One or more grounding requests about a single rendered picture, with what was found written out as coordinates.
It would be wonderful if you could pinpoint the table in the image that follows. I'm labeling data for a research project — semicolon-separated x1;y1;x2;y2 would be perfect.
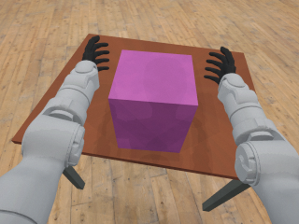
11;34;259;212

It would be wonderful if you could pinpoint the left robot forearm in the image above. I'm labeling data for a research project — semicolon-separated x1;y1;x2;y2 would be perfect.
21;60;100;156

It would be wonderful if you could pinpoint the right robot forearm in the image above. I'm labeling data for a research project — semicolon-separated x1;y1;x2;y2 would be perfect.
217;73;299;159

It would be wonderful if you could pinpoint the robot left hand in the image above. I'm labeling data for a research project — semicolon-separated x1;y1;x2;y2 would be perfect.
82;35;110;72

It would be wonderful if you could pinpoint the carton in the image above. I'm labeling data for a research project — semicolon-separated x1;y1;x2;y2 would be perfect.
107;49;198;153

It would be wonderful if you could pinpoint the robot left upper arm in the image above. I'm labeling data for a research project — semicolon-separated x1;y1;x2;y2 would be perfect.
0;115;85;224

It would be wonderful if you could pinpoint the robot right hand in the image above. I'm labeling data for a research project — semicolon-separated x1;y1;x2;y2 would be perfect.
204;47;236;85

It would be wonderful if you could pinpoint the robot right upper arm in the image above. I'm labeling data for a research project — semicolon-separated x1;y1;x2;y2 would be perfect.
235;140;299;224

